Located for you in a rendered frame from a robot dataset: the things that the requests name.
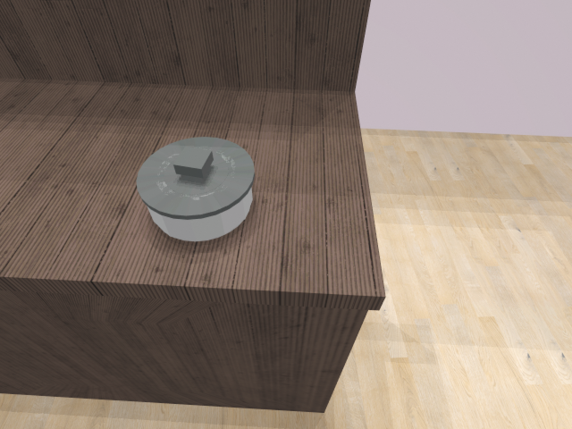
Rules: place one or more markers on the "table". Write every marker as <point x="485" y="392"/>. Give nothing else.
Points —
<point x="96" y="300"/>

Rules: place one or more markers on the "lid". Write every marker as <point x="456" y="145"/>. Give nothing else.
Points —
<point x="227" y="181"/>

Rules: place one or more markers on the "knob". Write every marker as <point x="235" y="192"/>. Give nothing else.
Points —
<point x="193" y="162"/>

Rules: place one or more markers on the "pot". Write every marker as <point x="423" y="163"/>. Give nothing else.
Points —
<point x="208" y="228"/>

